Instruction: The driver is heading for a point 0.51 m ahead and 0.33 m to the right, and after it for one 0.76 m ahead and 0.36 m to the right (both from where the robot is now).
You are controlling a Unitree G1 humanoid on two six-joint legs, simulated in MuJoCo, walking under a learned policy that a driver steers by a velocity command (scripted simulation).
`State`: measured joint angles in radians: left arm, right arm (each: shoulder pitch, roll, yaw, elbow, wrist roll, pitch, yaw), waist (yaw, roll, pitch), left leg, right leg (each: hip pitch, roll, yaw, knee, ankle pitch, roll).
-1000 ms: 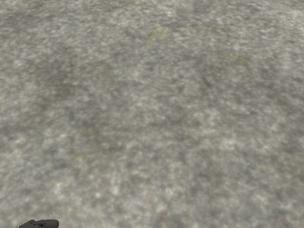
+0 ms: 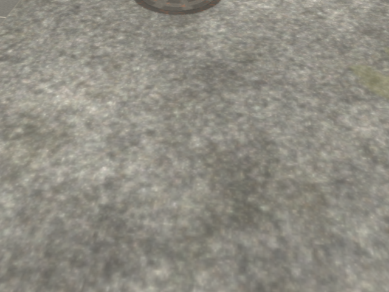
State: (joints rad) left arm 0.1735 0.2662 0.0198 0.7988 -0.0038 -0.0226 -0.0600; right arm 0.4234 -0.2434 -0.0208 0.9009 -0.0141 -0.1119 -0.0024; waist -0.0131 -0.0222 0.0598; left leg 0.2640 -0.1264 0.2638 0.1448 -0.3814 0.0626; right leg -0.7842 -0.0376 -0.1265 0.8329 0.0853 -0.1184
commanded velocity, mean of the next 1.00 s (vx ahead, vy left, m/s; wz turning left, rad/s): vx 0.96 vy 0.00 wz -0.88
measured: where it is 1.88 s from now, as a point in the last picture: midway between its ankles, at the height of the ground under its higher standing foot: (301, 149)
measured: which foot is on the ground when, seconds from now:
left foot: down 0.00-0.08, up 0.10-0.46, down 0.48-0.92, up 0.94-1.00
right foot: up 0.00-0.06, down 0.08-0.46, up 0.48-0.90, down 0.92-1.00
